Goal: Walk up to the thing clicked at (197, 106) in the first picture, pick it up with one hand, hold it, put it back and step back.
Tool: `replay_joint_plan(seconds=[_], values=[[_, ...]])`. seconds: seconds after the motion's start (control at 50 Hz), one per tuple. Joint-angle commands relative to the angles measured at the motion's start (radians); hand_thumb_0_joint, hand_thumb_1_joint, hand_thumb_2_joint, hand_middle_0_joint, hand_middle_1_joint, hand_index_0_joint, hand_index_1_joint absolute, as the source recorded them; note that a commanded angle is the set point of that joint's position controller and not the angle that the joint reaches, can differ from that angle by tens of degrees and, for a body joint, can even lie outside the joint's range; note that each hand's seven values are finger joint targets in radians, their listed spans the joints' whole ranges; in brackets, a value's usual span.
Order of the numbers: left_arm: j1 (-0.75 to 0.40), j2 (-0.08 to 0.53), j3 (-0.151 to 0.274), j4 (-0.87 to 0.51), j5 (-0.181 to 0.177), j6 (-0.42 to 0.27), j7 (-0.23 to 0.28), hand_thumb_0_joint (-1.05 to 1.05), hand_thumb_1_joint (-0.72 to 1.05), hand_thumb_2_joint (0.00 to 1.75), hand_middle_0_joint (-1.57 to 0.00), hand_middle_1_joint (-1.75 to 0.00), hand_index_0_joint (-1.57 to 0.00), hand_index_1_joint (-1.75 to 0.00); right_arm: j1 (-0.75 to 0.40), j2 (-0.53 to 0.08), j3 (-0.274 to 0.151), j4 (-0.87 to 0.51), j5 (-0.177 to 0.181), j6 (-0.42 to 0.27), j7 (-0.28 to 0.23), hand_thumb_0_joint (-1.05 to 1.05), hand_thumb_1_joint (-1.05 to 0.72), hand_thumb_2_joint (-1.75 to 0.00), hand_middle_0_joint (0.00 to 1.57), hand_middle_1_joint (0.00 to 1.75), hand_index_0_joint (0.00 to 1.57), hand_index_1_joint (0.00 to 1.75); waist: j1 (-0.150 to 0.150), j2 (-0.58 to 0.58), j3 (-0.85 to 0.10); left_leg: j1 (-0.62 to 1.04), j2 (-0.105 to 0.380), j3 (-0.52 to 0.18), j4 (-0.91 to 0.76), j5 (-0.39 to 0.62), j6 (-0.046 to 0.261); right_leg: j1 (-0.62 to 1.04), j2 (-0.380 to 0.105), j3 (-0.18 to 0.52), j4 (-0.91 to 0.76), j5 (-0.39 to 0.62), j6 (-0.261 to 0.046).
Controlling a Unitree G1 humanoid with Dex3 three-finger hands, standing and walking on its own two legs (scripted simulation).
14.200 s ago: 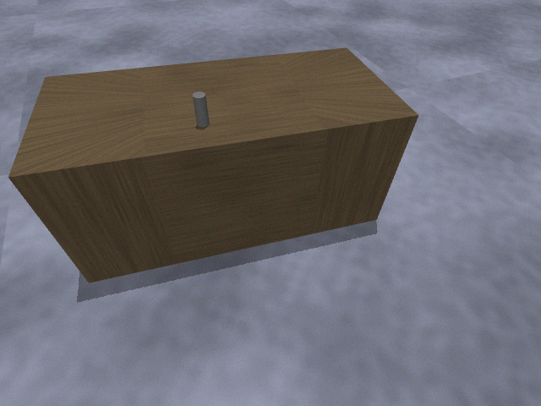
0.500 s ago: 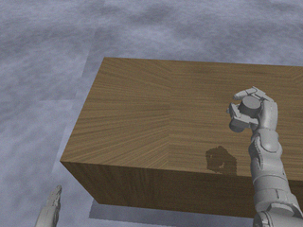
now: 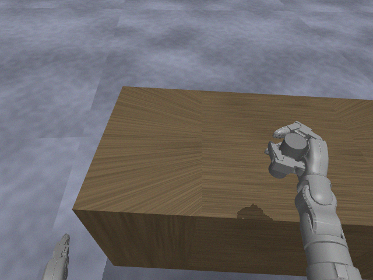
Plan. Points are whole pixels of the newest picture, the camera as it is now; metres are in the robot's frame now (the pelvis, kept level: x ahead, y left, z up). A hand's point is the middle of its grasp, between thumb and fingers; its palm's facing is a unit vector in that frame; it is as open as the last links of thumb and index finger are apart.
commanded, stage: lift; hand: right
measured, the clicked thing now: (285, 157) +0.37 -0.20 +0.10
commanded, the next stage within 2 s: hold in 0.30 s
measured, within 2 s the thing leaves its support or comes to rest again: neither
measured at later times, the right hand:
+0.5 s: hand (283, 151) +0.35 -0.17 +0.14, palm faces +0.19 +0.98 -0.01, open 5.3 cm
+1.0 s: hand (286, 156) +0.33 -0.17 +0.15, palm faces +0.20 +0.98 -0.01, open 5.3 cm
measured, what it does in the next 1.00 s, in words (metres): stands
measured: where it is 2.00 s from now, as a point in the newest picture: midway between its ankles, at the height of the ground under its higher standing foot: outside the picture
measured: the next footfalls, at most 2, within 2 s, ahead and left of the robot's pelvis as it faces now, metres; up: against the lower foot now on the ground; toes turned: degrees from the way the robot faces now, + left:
none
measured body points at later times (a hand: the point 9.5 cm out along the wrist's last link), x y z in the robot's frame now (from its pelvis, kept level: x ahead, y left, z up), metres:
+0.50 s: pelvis +0.01 +0.01 +0.01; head +0.01 +0.02 +0.46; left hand +0.17 +0.27 -0.06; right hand +0.34 -0.22 +0.14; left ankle +0.00 +0.13 -0.72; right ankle +0.03 -0.13 -0.72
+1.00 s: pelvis +0.01 +0.01 +0.02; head +0.00 +0.02 +0.47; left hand +0.17 +0.26 -0.07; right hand +0.32 -0.22 +0.15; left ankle +0.00 +0.13 -0.72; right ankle +0.03 -0.13 -0.72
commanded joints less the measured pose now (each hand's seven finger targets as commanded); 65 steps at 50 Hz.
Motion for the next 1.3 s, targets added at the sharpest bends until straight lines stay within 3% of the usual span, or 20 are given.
replay_joint_plan(seconds=[0.0,0.08,0.12,0.16,0.22,0.28,0.32,0.44,0.48,0.52,0.56,0.62,0.66,0.72,0.76,0.8,0.9,0.92,1.02,1.28], values=[[-0.076,0.135,0.068,-0.132,0.006,-0.056,0.011,0.00,-0.54,0.04,-0.04,-0.05,-0.04,-0.05,-0.317,-0.180,-0.060,-0.245,0.009,-0.050,-0.002,0.00,-0.72,-1.30,1.44,1.44,1.44,1.44,-0.005,0.021,-0.218,0.033,-0.017,0.030,-0.142,0.194,0.002,0.181,0.029,-0.002,-0.115,0.126,-0.025],[-0.095,0.121,0.055,-0.145,0.006,-0.062,0.011,0.00,-0.54,0.05,-0.04,-0.05,-0.04,-0.05,-0.310,-0.129,-0.019,-0.320,0.015,-0.039,0.003,0.00,-0.71,-1.31,1.43,1.43,1.43,1.43,0.000,0.023,-0.211,0.049,-0.018,0.032,-0.154,0.217,0.002,0.210,0.029,-0.002,-0.132,0.148,-0.024],[-0.102,0.148,0.077,-0.152,0.004,-0.066,0.018,0.00,-0.55,0.05,-0.04,-0.05,-0.04,-0.05,-0.305,-0.169,-0.053,-0.311,0.015,-0.031,-0.002,0.00,-0.74,-1.31,1.44,1.43,1.44,1.43,-0.004,0.033,-0.224,0.053,-0.020,0.036,-0.160,0.230,0.001,0.236,0.027,0.002,-0.138,0.163,-0.025],[-0.086,0.100,0.035,-0.128,0.005,-0.066,0.012,0.00,-0.55,0.05,-0.04,-0.05,-0.04,-0.06,-0.272,-0.142,-0.035,-0.320,0.016,-0.023,0.003,0.00,-0.75,-1.31,1.44,1.43,1.44,1.43,-0.007,0.027,-0.190,0.062,-0.017,0.034,-0.169,0.228,0.000,0.219,0.031,-0.002,-0.146,0.156,-0.026],[-0.103,0.104,0.037,-0.121,0.008,-0.069,0.014,0.00,-0.55,0.05,-0.04,-0.05,-0.04,-0.06,-0.306,-0.148,-0.032,-0.395,0.015,-0.021,0.001,0.00,-0.75,-1.30,1.43,1.42,1.42,1.42,-0.014,-0.008,-0.245,0.088,-0.013,0.030,-0.171,0.267,0.002,0.254,0.033,-0.005,-0.145,0.198,-0.024],[-0.120,0.143,0.074,-0.115,0.007,-0.066,0.017,0.00,-0.55,0.05,-0.05,-0.06,-0.04,-0.06,-0.230,-0.167,-0.059,-0.343,0.013,0.006,0.001,0.00,-0.74,-1.30,1.42,1.42,1.42,1.42,-0.010,0.032,-0.231,0.104,-0.011,0.031,-0.178,0.308,-0.006,0.254,0.035,-0.006,-0.147,0.230,-0.029],[-0.098,0.104,0.047,-0.069,0.008,-0.059,0.011,0.00,-0.55,0.05,-0.05,-0.06,-0.05,-0.06,-0.260,-0.124,-0.019,-0.403,0.015,0.011,0.005,0.00,-0.75,-1.30,1.42,1.42,1.42,1.42,-0.012,0.012,-0.222,0.101,-0.011,0.032,-0.174,0.335,-0.004,0.267,0.033,-0.006,-0.147,0.261,-0.027],[-0.143,0.140,0.084,-0.071,0.003,-0.063,0.013,0.00,-0.54,0.05,-0.05,-0.06,-0.05,-0.06,-0.220,-0.137,-0.042,-0.406,0.023,0.037,0.006,0.00,-0.73,-1.30,1.42,1.42,1.42,1.42,-0.015,0.036,-0.202,0.113,-0.015,0.040,-0.199,0.307,-0.002,0.285,0.031,-0.001,-0.177,0.242,-0.028],[-0.127,0.111,0.063,-0.028,0.004,-0.060,0.009,0.00,-0.55,0.05,-0.05,-0.06,-0.05,-0.06,-0.225,-0.114,-0.012,-0.452,0.022,0.041,0.007,0.00,-0.73,-1.29,1.40,1.40,1.40,1.40,-0.018,0.013,-0.179,0.111,-0.012,0.038,-0.204,0.311,-0.001,0.281,0.035,-0.006,-0.179,0.244,-0.026],[-0.176,0.118,0.056,-0.065,0.004,-0.067,0.009,0.00,-0.54,0.05,-0.05,-0.06,-0.05,-0.06,-0.202,-0.123,-0.030,-0.443,0.020,0.051,0.003,0.00,-0.72,-1.29,1.40,1.40,1.40,1.40,-0.027,0.057,-0.200,0.131,-0.012,0.038,-0.213,0.314,-0.003,0.287,0.035,-0.004,-0.186,0.247,-0.029],[-0.155,0.146,0.095,-0.015,0.006,-0.066,0.012,0.00,-0.54,0.05,-0.05,-0.06,-0.05,-0.06,-0.205,-0.137,-0.038,-0.454,0.020,0.060,0.000,0.00,-0.71,-1.30,1.40,1.41,1.40,1.41,-0.019,0.028,-0.196,0.127,-0.014,0.041,-0.215,0.315,-0.001,0.303,0.033,-0.003,-0.190,0.250,-0.029],[-0.157,0.081,0.039,0.012,0.005,-0.066,0.004,0.00,-0.55,0.05,-0.05,-0.06,-0.05,-0.06,-0.189,-0.102,-0.008,-0.495,0.018,0.067,-0.002,0.00,-0.72,-1.30,1.40,1.41,1.40,1.41,-0.035,0.012,-0.180,0.141,-0.012,0.040,-0.223,0.307,0.001,0.292,0.036,-0.005,-0.199,0.244,-0.025],[-0.189,0.134,0.082,-0.020,0.005,-0.065,0.009,0.00,-0.54,0.05,-0.05,-0.06,-0.05,-0.06,-0.178,-0.126,-0.031,-0.503,0.019,0.078,-0.007,0.00,-0.70,-1.29,1.39,1.40,1.39,1.40,-0.027,0.037,-0.202,0.161,-0.009,0.039,-0.231,0.333,-0.004,0.303,0.040,-0.008,-0.198,0.263,-0.029],[-0.180,0.094,0.048,0.007,0.006,-0.063,0.002,0.00,-0.55,0.05,-0.05,-0.06,-0.05,-0.06,-0.175,-0.105,-0.008,-0.522,0.015,0.093,-0.005,0.00,-0.71,-1.31,1.40,1.41,1.41,1.41,-0.033,-0.001,-0.182,0.162,-0.010,0.044,-0.235,0.328,0.000,0.308,0.038,-0.007,-0.208,0.265,-0.026],[-0.189,0.141,0.085,-0.003,0.006,-0.066,0.006,0.00,-0.54,0.05,-0.05,-0.06,-0.05,-0.06,-0.158,-0.122,-0.028,-0.531,0.017,0.102,-0.009,0.00,-0.71,-1.30,1.41,1.41,1.41,1.41,-0.033,0.026,-0.188,0.171,-0.013,0.048,-0.243,0.316,0.000,0.314,0.034,-0.004,-0.220,0.254,-0.027],[-0.164,0.093,0.049,0.019,0.006,-0.067,0.000,0.00,-0.55,0.05,-0.05,-0.06,-0.05,-0.06,-0.157,-0.084,0.011,-0.567,0.015,0.108,-0.007,0.00,-0.70,-1.31,1.41,1.42,1.41,1.42,-0.024,0.024,-0.162,0.156,-0.010,0.044,-0.255,0.303,-0.001,0.317,0.038,-0.009,-0.225,0.235,-0.028],[-0.173,0.130,0.078,0.015,0.007,-0.077,0.003,0.00,-0.54,0.05,-0.05,-0.06,-0.05,-0.06,-0.119,-0.104,-0.024,-0.534,0.015,0.119,-0.010,0.00,-0.70,-1.30,1.40,1.41,1.40,1.41,-0.030,0.042,-0.159,0.161,-0.018,0.054,-0.261,0.284,0.000,0.328,0.031,-0.001,-0.242,0.226,-0.026],[-0.160,0.087,0.044,0.032,0.005,-0.076,-0.002,0.00,-0.54,0.05,-0.05,-0.06,-0.05,-0.06,-0.119,-0.096,-0.019,-0.518,0.013,0.122,-0.008,0.00,-0.69,-1.30,1.40,1.42,1.40,1.42,-0.033,0.030,-0.150,0.166,-0.016,0.055,-0.261,0.300,0.000,0.325,0.031,-0.002,-0.239,0.242,-0.027],[-0.214,0.132,0.083,0.028,0.008,-0.090,-0.001,0.00,-0.55,0.05,-0.05,-0.06,-0.05,-0.06,-0.165,-0.088,0.006,-0.594,0.014,0.108,-0.009,0.00,-0.70,-1.31,1.40,1.41,1.40,1.41,-0.028,0.013,-0.176,0.174,-0.014,0.051,-0.261,0.316,0.001,0.349,0.033,-0.001,-0.242,0.256,-0.025],[-0.199,0.086,0.042,0.066,0.008,-0.094,-0.011,0.00,-0.54,0.05,-0.05,-0.06,-0.05,-0.06,-0.128,-0.076,-0.003,-0.526,0.012,0.106,-0.009,0.00,-0.68,-1.33,1.41,1.44,1.42,1.44,-0.035,0.018,-0.147,0.186,-0.020,0.055,-0.280,0.289,0.003,0.331,0.029,-0.002,-0.261,0.233,-0.023]])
